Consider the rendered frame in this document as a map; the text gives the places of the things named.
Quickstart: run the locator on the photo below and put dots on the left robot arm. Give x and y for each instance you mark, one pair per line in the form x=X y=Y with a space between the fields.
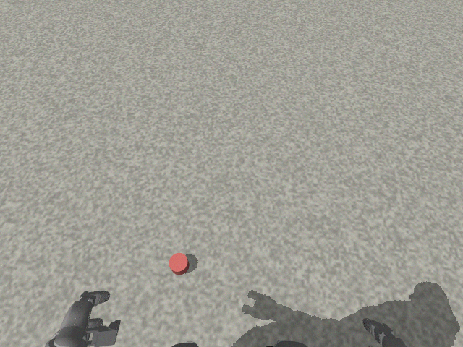
x=72 y=336

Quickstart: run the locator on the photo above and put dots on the tin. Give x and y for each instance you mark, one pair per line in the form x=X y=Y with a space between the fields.
x=179 y=264

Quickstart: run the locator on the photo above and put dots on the right robot hand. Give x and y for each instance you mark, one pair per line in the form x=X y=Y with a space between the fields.
x=382 y=333

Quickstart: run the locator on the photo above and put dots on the left robot hand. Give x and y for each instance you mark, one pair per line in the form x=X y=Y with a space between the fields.
x=79 y=315

